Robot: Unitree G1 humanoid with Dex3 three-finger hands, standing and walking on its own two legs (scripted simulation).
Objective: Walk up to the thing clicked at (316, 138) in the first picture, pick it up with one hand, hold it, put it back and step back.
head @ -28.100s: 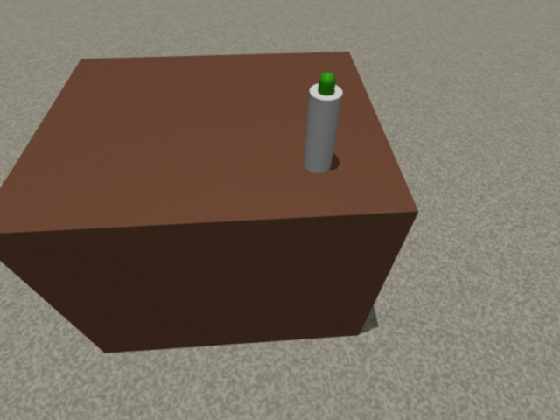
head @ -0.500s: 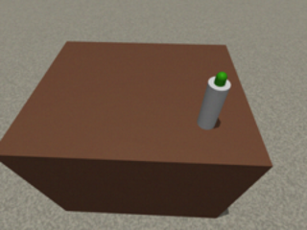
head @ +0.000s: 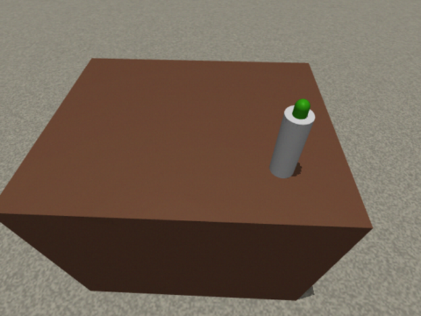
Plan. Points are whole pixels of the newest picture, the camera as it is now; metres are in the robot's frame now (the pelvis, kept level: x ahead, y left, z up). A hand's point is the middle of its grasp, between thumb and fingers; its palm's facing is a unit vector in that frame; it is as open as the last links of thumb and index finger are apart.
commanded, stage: stand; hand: right
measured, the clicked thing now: (291, 139) +0.49 -0.19 +0.03
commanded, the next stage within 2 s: step back in 0.14 s
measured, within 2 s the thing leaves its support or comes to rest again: neither
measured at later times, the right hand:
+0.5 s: hand out of the picture -0.02 -0.24 -0.17, palm faces -0.05 +0.89 -0.45, open 7.4 cm
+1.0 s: hand out of the picture -0.09 -0.23 -0.17, palm faces +0.06 +0.92 -0.38, open 7.4 cm
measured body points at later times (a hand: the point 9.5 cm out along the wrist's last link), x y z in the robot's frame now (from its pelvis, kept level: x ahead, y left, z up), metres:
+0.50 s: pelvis -0.08 +0.06 -0.03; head -0.01 +0.08 +0.41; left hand +0.07 +0.37 -0.16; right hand -0.02 -0.28 -0.14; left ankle -0.09 +0.16 -0.75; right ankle +0.01 -0.11 -0.73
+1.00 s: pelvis -0.20 +0.04 -0.02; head -0.14 +0.02 +0.42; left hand -0.09 +0.35 -0.14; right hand -0.10 -0.28 -0.15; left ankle -0.13 +0.16 -0.71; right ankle -0.21 -0.07 -0.75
